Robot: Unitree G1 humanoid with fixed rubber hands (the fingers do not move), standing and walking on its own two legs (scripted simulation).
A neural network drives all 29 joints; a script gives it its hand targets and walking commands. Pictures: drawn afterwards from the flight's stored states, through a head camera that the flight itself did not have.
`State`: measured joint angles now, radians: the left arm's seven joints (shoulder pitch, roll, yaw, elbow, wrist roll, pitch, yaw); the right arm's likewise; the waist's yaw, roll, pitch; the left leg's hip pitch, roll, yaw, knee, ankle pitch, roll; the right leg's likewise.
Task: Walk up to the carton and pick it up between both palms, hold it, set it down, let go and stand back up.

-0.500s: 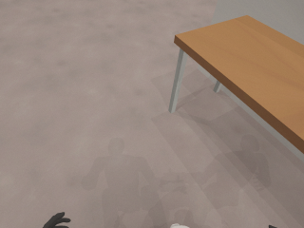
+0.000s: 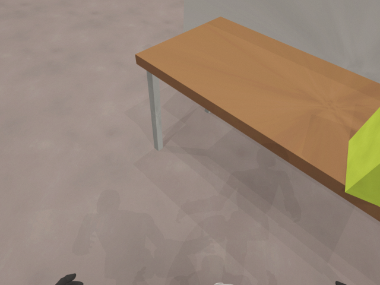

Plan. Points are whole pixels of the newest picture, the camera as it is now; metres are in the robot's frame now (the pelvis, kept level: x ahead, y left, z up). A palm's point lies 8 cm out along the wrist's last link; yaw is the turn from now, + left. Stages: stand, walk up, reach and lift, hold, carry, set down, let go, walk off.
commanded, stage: walk up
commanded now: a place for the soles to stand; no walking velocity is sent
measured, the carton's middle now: out of the picture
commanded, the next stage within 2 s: none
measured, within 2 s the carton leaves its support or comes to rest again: neither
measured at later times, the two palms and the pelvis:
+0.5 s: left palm (77, 265) +0.20 +0.25 -0.12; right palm out of the picture +0.13 -0.36 -0.08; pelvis +0.08 -0.03 -0.01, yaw -13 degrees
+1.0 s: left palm (113, 227) +0.28 +0.19 -0.10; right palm out of the picture +0.05 -0.39 -0.10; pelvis +0.08 -0.06 -0.02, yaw -25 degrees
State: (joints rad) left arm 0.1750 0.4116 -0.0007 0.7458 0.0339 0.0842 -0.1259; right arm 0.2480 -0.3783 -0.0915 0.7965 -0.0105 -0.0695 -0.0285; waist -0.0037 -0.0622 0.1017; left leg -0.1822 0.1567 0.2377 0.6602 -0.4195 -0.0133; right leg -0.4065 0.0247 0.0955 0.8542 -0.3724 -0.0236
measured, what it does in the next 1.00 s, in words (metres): steps on the spot, turning right: right foot, then left foot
